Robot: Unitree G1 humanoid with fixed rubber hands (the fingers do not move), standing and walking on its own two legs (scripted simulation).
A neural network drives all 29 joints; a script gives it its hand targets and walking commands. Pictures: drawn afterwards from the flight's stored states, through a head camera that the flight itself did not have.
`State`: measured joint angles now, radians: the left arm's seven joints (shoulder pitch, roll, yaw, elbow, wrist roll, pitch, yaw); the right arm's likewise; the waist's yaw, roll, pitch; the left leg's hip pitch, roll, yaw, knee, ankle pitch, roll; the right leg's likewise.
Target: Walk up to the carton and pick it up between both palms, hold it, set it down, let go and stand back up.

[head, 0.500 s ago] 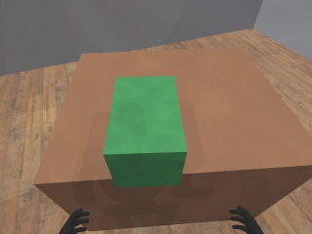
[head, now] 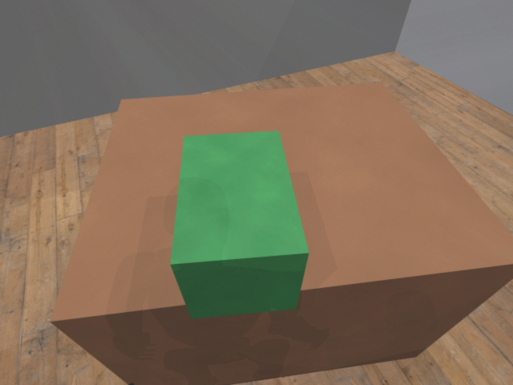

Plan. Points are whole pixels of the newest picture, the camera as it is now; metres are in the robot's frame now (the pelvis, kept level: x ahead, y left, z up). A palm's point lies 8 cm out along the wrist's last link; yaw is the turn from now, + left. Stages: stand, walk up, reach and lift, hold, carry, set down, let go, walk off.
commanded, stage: stand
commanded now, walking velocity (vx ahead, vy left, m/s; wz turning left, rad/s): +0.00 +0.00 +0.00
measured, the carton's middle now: (237, 218) +0.43 +0.04 -0.01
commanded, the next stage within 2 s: none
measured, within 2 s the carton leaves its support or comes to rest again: neither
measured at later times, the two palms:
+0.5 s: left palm out of the picture +0.05 +0.24 -0.12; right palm out of the picture +0.03 -0.23 -0.13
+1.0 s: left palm out of the picture +0.00 +0.23 -0.14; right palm out of the picture -0.02 -0.20 -0.14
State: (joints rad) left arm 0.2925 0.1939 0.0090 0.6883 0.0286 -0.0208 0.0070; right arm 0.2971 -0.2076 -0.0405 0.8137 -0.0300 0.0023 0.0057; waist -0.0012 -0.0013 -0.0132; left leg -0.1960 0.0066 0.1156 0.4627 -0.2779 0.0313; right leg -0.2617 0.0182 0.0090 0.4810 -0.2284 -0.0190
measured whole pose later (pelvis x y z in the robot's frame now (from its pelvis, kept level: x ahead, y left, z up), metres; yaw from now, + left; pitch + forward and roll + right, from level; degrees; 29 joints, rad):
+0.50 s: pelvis +0.00 +0.01 +0.00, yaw -1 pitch -1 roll +0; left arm 0.33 0.18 0.01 0.85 0.02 -0.01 0.04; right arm 0.31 -0.20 -0.04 0.95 -0.02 0.01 -0.02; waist -0.01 0.00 -0.01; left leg -0.14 -0.01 0.13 0.41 -0.27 0.05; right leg -0.22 0.01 0.03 0.45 -0.22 0.00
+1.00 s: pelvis +0.01 +0.02 +0.00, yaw -1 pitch -1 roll +0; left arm 0.35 0.13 0.00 1.04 0.01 0.00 0.05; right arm 0.34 -0.14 -0.02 1.10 -0.02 0.00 -0.04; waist -0.01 0.00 0.01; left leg -0.11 -0.02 0.14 0.37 -0.25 0.06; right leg -0.19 0.00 0.03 0.41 -0.20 0.01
